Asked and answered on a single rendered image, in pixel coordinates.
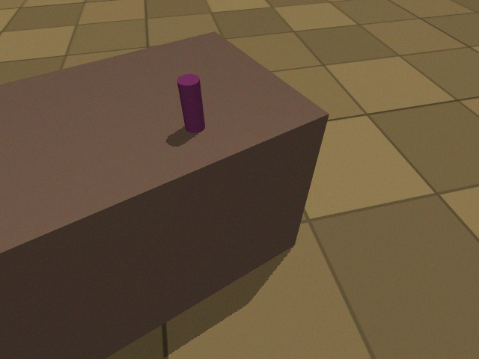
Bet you can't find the can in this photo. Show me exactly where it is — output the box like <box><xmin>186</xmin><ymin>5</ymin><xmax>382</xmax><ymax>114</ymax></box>
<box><xmin>177</xmin><ymin>74</ymin><xmax>205</xmax><ymax>133</ymax></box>

